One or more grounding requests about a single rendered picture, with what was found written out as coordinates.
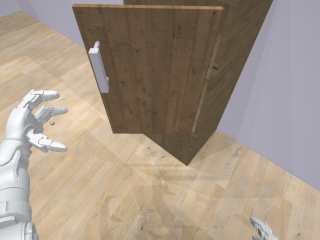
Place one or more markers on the left robot forearm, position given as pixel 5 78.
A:
pixel 14 183

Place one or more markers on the cupboard door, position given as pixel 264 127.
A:
pixel 156 58

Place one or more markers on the handle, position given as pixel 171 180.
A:
pixel 98 67

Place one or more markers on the robot left upper arm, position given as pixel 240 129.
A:
pixel 20 231

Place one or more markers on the robot right hand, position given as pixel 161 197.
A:
pixel 263 229

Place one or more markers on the robot left hand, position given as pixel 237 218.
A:
pixel 21 121

